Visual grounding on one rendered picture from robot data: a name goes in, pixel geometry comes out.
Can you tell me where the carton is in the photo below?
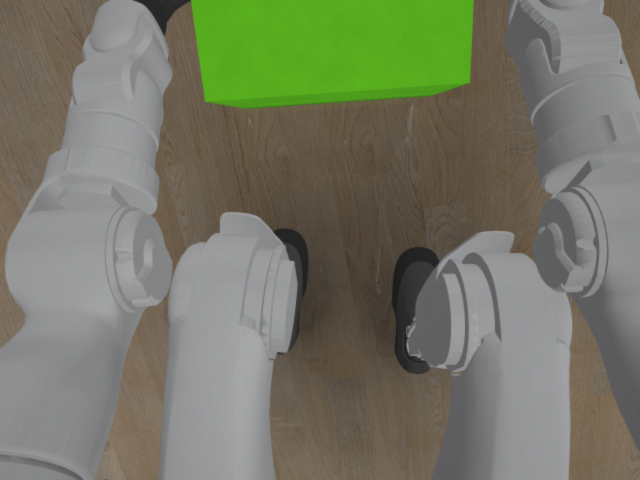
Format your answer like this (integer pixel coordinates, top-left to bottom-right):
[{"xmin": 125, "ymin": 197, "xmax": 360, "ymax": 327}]
[{"xmin": 191, "ymin": 0, "xmax": 474, "ymax": 109}]

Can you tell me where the right robot upper arm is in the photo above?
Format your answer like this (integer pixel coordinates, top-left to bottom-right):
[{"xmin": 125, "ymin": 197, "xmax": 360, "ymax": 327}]
[{"xmin": 532, "ymin": 179, "xmax": 640, "ymax": 452}]

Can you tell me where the robot left forearm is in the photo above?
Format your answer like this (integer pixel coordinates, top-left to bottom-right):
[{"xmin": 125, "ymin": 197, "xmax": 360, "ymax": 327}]
[{"xmin": 5, "ymin": 0, "xmax": 173, "ymax": 304}]

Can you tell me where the robot right forearm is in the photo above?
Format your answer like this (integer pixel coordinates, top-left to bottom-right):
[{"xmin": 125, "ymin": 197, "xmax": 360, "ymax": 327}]
[{"xmin": 504, "ymin": 0, "xmax": 640, "ymax": 195}]

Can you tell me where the right robot shin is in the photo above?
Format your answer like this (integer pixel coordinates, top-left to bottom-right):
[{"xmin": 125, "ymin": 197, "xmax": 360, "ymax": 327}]
[{"xmin": 406, "ymin": 231, "xmax": 572, "ymax": 369}]

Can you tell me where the left robot hand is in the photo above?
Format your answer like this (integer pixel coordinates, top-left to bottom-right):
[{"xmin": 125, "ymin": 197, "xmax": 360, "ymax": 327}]
[{"xmin": 133, "ymin": 0, "xmax": 191, "ymax": 36}]

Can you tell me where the robot left foot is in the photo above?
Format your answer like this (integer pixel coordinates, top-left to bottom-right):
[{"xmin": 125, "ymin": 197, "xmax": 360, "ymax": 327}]
[{"xmin": 273, "ymin": 228, "xmax": 308, "ymax": 355}]

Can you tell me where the left robot upper arm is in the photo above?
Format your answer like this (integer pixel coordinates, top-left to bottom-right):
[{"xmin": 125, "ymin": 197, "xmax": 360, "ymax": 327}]
[{"xmin": 0, "ymin": 205, "xmax": 172, "ymax": 480}]

